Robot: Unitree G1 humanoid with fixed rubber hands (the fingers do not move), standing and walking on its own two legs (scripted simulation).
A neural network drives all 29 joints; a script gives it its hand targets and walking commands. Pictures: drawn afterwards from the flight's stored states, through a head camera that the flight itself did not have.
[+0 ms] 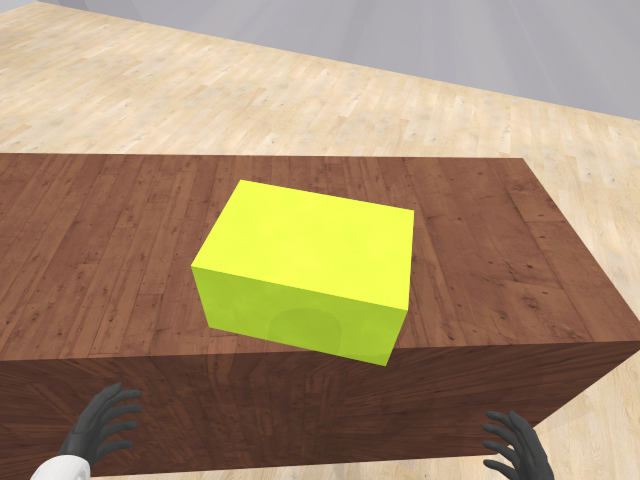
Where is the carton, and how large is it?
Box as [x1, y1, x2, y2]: [191, 180, 413, 365]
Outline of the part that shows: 240,180 191,265 209,326 385,365 407,311 413,211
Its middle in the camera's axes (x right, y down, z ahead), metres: -0.02 +0.05 +0.62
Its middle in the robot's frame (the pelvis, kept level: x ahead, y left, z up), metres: +0.43 +0.05 -0.01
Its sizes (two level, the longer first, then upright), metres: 0.287 0.190 0.156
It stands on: a pedestal, 0.69 m high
